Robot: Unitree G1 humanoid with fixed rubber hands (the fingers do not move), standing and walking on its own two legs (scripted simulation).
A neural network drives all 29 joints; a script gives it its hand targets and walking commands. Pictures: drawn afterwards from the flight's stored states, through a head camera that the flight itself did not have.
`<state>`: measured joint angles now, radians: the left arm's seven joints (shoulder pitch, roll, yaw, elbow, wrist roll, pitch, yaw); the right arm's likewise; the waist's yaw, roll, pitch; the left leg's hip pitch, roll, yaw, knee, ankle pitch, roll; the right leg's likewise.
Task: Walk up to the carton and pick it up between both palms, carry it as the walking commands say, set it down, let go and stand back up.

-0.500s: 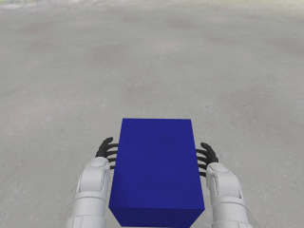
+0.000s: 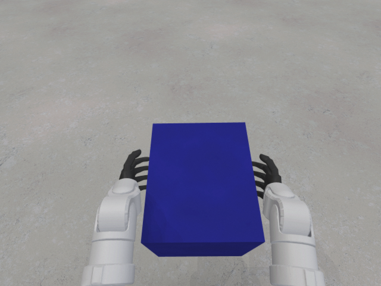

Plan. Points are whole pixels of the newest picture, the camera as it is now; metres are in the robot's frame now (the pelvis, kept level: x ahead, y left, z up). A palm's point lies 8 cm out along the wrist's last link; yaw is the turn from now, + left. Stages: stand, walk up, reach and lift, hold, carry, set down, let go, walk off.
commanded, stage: carry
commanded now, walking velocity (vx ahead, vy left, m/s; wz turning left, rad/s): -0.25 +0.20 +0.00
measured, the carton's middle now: (199, 193) +0.33 -0.02 +0.00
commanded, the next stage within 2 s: none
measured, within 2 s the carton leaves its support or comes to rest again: neither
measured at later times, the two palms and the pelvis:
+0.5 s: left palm (62, 252) +0.17 +0.22 +0.08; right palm (243, 250) +0.17 -0.08 +0.09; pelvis -0.09 +0.07 -0.01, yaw -2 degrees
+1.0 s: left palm out of the picture +0.11 +0.18 +0.07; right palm out of the picture +0.10 -0.11 +0.08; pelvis -0.15 +0.06 -0.01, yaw -4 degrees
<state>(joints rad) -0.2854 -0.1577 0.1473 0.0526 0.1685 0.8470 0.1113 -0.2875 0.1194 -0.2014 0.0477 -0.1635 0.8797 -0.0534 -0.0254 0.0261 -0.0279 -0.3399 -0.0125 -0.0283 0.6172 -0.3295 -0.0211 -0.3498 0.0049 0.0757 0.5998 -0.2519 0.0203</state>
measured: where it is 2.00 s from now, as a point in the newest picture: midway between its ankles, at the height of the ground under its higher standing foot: outside the picture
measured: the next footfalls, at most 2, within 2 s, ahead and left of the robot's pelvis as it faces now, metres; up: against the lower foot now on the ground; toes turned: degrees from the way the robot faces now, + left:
right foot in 0.72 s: -0.15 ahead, -0.03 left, +0.00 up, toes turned -14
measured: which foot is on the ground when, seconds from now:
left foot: down 0.00-1.00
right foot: down 0.00-0.44, up 0.46-0.70, down 0.72-1.00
